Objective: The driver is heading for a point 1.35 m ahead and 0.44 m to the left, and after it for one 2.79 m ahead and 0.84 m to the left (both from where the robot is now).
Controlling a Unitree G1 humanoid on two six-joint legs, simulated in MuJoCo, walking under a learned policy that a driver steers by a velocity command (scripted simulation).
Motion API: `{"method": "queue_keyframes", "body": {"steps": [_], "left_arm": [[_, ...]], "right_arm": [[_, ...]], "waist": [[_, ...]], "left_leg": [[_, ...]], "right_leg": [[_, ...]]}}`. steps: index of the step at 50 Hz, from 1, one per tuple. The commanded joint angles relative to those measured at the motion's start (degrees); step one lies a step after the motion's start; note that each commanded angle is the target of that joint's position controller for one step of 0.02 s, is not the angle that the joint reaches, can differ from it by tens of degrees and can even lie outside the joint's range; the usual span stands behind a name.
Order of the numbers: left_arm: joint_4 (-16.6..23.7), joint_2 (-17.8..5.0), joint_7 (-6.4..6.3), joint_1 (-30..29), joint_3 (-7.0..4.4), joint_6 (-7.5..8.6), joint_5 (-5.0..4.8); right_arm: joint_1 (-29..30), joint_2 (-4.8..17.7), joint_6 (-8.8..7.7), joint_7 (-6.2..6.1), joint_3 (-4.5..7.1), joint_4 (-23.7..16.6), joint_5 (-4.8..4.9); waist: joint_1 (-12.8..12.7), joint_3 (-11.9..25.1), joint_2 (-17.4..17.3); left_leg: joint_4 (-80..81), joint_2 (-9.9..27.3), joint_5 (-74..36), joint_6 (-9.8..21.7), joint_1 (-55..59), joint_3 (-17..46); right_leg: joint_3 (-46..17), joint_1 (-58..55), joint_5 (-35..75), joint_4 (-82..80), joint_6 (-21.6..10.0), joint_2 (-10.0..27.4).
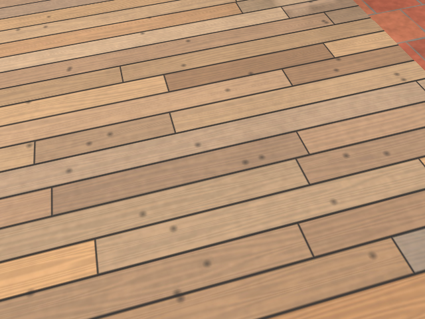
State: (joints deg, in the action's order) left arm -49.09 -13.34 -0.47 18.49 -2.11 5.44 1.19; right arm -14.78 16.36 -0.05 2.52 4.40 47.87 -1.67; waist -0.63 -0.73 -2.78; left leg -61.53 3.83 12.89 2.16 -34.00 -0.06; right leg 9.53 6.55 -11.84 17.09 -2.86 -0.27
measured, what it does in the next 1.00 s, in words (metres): walks ahead, turning left: left foot, then right foot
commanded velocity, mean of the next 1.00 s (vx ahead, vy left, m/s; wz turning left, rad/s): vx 0.50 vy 0.00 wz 0.51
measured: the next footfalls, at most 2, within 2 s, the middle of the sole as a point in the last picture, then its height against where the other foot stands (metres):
left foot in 0.28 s outside the picture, level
right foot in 0.80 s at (212, 280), level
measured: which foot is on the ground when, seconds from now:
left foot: up 0.00-0.26, down 0.28-0.82, up 0.84-1.00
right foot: down 0.00-0.28, up 0.30-0.78, down 0.80-1.00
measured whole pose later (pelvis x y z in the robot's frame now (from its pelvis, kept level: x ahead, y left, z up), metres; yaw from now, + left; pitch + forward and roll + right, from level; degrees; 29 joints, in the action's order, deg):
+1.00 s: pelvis +0.53 +0.13 +0.00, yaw +32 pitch +1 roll +0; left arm -45.8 -14.5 0.5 15.7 -2.1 4.5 1.4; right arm -16.0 17.4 -1.6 1.6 3.3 44.9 -2.1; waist -0.2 -1.5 -2.8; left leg -62.0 -2.6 18.8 3.3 -25.7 4.7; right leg 2.7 13.0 -10.6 22.8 -2.9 -1.9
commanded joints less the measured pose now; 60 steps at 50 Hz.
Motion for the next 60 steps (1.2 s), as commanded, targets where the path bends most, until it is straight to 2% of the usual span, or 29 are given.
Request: {"method": "queue_keyframes", "body": {"steps": [1,5,9,11,12,13,14,15,16,17,18,19,21,24,29,35,38,39,40,41,42,43,44,45,46,48,51,57,60], "left_arm": [[1.97,-5.53,-0.20,0.34,-1.33,1.23,-0.12],[0.76,-6.86,-0.23,1.62,-1.74,1.05,0.02],[-0.97,-8.97,-0.61,4.61,-2.38,0.04,0.13],[-1.38,-10.74,-0.86,4.66,-2.76,-0.74,0.23],[-1.51,-11.77,-0.90,4.59,-3.02,-1.36,0.28],[-1.28,-12.44,-0.86,4.13,-3.16,-1.99,0.08],[-0.10,-11.56,-0.73,3.83,-2.83,-2.13,0.25],[4.21,-3.88,0.35,6.08,-1.20,-1.76,-0.18],[6.30,-8.38,0.61,-0.81,-1.98,-1.06,0.31],[7.66,-8.04,0.84,-5.12,-1.84,-0.49,-0.32],[7.11,-7.33,0.71,-4.35,-1.36,0.14,-0.50],[6.37,-7.20,0.55,-3.60,-1.44,-0.09,0.04],[5.84,-6.97,0.71,-0.93,-1.41,-2.16,1.57],[6.93,-5.50,1.22,-2.95,-1.10,-3.89,1.68],[10.69,-5.50,1.48,-14.65,-0.76,-3.96,1.31],[14.24,-5.92,1.98,-23.06,-0.10,-2.72,0.53],[13.31,-7.89,1.52,-17.04,-0.66,-1.98,0.21],[11.37,-9.00,1.00,-10.98,-1.24,-1.63,0.27],[9.47,-10.63,0.32,-3.76,-1.97,-0.86,0.86],[9.14,-14.59,-0.66,5.62,-2.80,-0.49,2.15],[8.72,-19.47,-0.61,4.15,-3.89,-1.18,2.55],[8.83,-14.18,-0.02,0.83,-3.24,-1.76,1.13],[9.28,-9.32,0.38,-2.70,-2.12,-1.78,0.56],[8.77,-7.18,0.65,-4.29,-1.54,-1.60,0.69],[7.99,-6.68,0.57,-4.21,-1.29,-1.29,0.70],[6.03,-6.88,0.81,-2.33,-1.23,-0.21,0.20],[4.02,-7.90,1.26,0.15,-1.58,0.91,-0.52],[0.80,-8.13,1.52,3.93,-1.65,0.31,-0.76],[-0.92,-9.57,1.47,6.84,-1.98,-0.05,-0.59]], "right_arm": [[2.35,0.23,0.18,0.88,-0.17,-4.19,-0.30],[10.46,-0.61,-0.08,1.84,-1.23,-7.18,-0.32],[14.62,0.54,-0.12,2.13,-1.29,-9.46,-0.73],[12.41,1.47,-0.07,1.60,-0.82,-9.31,-0.90],[8.34,2.34,-0.28,1.18,-0.30,-8.36,-0.90],[0.91,3.43,-0.86,0.57,0.50,-6.21,-1.07],[-8.82,7.17,-1.26,-0.41,2.07,-3.19,-1.68],[-7.91,15.10,-1.15,-1.20,3.91,-3.79,-1.29],[-10.04,15.55,-0.54,-1.35,4.08,-5.10,0.65],[-7.54,14.09,-0.28,-1.87,3.70,-4.04,0.82],[-4.90,10.47,-0.49,-2.16,2.78,-3.84,1.18],[-2.29,8.27,-0.89,-2.33,2.13,-4.06,1.24],[0.16,5.93,-1.79,-2.27,1.21,-4.69,1.70],[-2.21,7.54,-3.00,-1.91,1.58,-4.08,1.70],[-7.89,7.85,-2.98,-1.97,1.75,-3.20,1.66],[-12.38,8.87,-2.77,-2.70,1.98,-2.85,0.86],[-8.44,10.27,-2.81,-3.10,2.29,-4.15,0.63],[-7.18,10.55,-3.06,-2.91,2.26,-4.32,0.67],[-7.18,9.30,-3.48,-2.47,1.83,-4.02,1.13],[-8.16,4.79,-4.01,-2.20,0.43,-5.49,1.55],[-15.32,1.83,-3.89,-2.14,-0.09,-6.72,2.56],[-14.85,5.71,-3.06,-2.69,0.16,-4.18,0.54],[-10.73,5.95,-2.90,-2.19,0.21,-4.06,0.19],[-7.65,5.10,-2.89,-1.79,-0.08,-4.56,0.14],[-6.20,4.71,-2.60,-1.36,-0.17,-4.96,-0.21],[-6.53,4.07,-1.77,-0.72,-0.45,-4.70,-0.68],[-2.88,3.54,-1.42,-0.30,-0.84,-5.80,-0.87],[11.34,0.72,-1.98,0.60,-3.09,-9.69,-0.47],[14.43,1.55,-2.22,0.27,-3.21,-10.47,-0.15]], "waist": [[0.78,-2.23,7.23],[-0.71,-4.26,7.32],[-1.65,-4.99,6.83],[-0.23,-2.60,8.00],[1.68,0.12,8.25],[5.06,4.55,7.10],[9.20,10.38,2.72],[4.99,14.67,-11.87],[8.27,18.36,-4.39],[7.08,10.07,-0.91],[4.58,4.51,2.00],[2.08,1.85,3.31],[-0.84,2.45,2.20],[-1.03,1.90,2.07],[3.18,-1.33,-0.08],[6.18,-1.46,-1.14],[2.27,-0.47,-2.36],[-0.45,2.08,-1.71],[-4.03,6.18,1.57],[-7.09,15.04,7.92],[-1.73,17.17,21.71],[-0.49,10.63,12.10],[-0.27,4.31,5.87],[-0.02,1.28,4.14],[0.41,0.37,6.33],[1.17,0.91,9.15],[1.35,0.64,8.35],[-1.52,-2.17,8.18],[-2.41,-2.36,8.26]], "left_leg": [[2.55,2.19,-5.87,-1.01,-7.81,1.12],[16.19,1.43,-12.41,-0.10,-3.87,-2.46],[23.38,-0.72,-6.98,3.27,-0.77,-6.64],[24.81,-4.39,-0.88,5.64,4.40,-9.10],[25.70,-6.76,2.23,7.08,9.11,-9.75],[29.27,-9.08,1.69,8.67,18.32,-9.51],[32.45,-5.50,3.55,11.12,33.32,-2.04],[36.12,12.65,5.28,18.98,50.91,27.89],[44.56,16.08,3.14,21.46,52.56,44.28],[45.09,14.90,-1.77,19.89,47.70,34.09],[45.29,12.70,-8.88,17.73,39.28,27.52],[45.74,9.33,-14.56,15.48,33.11,22.59],[47.06,5.81,-20.83,14.39,26.68,17.33],[48.76,3.42,-20.90,14.44,23.81,15.19],[49.89,2.15,-15.23,12.29,27.02,17.03],[44.23,3.17,-23.98,11.06,33.22,20.11],[39.77,3.29,-28.10,8.07,29.81,22.05],[34.61,2.01,-32.91,6.92,28.52,21.15],[23.93,-1.62,-32.39,5.47,25.74,17.73],[7.58,-4.93,-17.10,4.06,19.38,12.95],[-4.55,-13.80,18.29,2.37,2.81,7.61],[-9.52,-8.69,15.14,2.94,-1.74,8.95],[-8.63,-6.86,9.72,2.70,-1.09,8.66],[-6.06,-5.43,7.06,2.28,-0.09,8.09],[-3.81,-4.32,6.21,1.87,0.86,7.57],[-1.94,-4.35,5.41,0.98,3.10,6.77],[1.04,-3.72,2.63,-0.02,-0.44,5.85],[20.27,-0.69,-8.21,-1.61,1.16,-1.46],[25.83,-1.54,-7.71,-0.39,4.48,-3.15]], "right_leg": [[-7.27,-2.87,14.65,-9.37,-6.16,15.63],[-1.13,-2.67,16.36,-9.26,-5.23,14.86],[2.41,-8.74,26.22,-5.15,-3.99,16.42],[4.50,-11.70,44.43,2.87,-3.17,16.47],[5.13,-12.41,51.50,10.47,-3.04,16.39],[5.97,-9.87,50.19,21.94,-2.34,15.69],[6.24,0.78,35.93,38.12,-0.38,14.15],[4.74,26.95,-14.61,58.90,3.39,4.03],[-8.86,34.65,-18.89,65.98,3.95,-0.24],[-11.22,38.99,-12.63,65.01,3.17,3.35],[-10.92,36.45,-7.78,59.25,2.84,5.64],[-11.19,32.61,-6.66,54.83,2.95,6.97],[-11.48,26.01,-6.58,50.64,4.14,7.48],[-10.11,26.51,-3.87,44.91,5.53,6.89],[-10.32,32.51,6.93,31.07,6.59,5.92],[-10.41,30.58,8.73,19.77,5.41,2.23],[-10.86,17.66,3.90,13.95,3.30,0.12],[-9.58,9.53,2.63,12.08,2.18,-1.46],[-10.85,-0.98,3.67,8.82,0.37,0.69],[-25.09,-13.37,-9.24,6.76,-2.80,14.26],[-52.85,-20.93,-12.97,-1.75,-9.28,25.18],[-54.00,-14.75,-18.97,-2.30,-9.92,24.03],[-44.47,-7.83,-16.90,-2.81,-8.98,21.02],[-36.53,-3.34,-9.16,-3.68,-7.85,17.86],[-31.01,-1.25,-2.88,-4.31,-6.85,15.41],[-24.86,0.36,8.60,-4.88,-6.54,13.07],[-20.81,-0.82,14.12,-6.74,-8.05,13.11],[-13.02,0.13,17.13,-9.22,-7.19,10.14],[-13.02,-2.38,20.47,-7.30,-6.64,11.91]]}}
Keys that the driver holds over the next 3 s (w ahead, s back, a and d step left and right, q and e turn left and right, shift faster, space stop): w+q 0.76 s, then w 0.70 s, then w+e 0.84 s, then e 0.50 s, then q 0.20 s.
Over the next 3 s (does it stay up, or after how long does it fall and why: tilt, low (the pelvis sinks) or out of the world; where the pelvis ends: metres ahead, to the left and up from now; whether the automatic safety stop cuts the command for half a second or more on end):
stays up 1.27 0.49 -0.01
